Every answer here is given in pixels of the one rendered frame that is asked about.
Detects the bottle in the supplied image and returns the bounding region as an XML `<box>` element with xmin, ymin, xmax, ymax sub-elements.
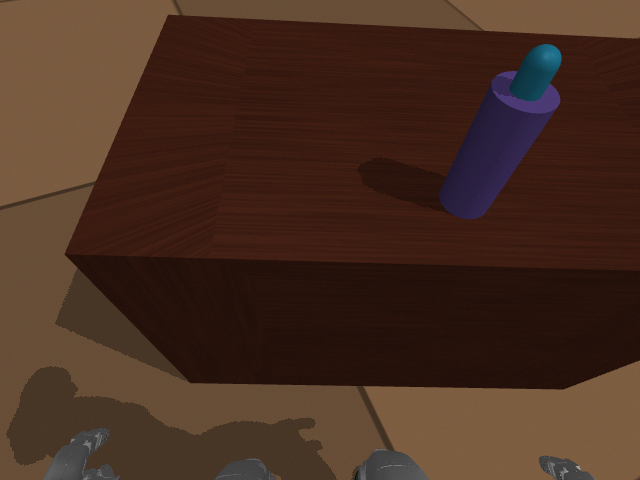
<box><xmin>439</xmin><ymin>44</ymin><xmax>562</xmax><ymax>219</ymax></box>

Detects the left robot hand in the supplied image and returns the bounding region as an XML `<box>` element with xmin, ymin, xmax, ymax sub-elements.
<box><xmin>43</xmin><ymin>428</ymin><xmax>120</xmax><ymax>480</ymax></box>

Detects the right robot hand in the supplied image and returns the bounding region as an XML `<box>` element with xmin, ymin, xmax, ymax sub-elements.
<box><xmin>539</xmin><ymin>456</ymin><xmax>596</xmax><ymax>480</ymax></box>

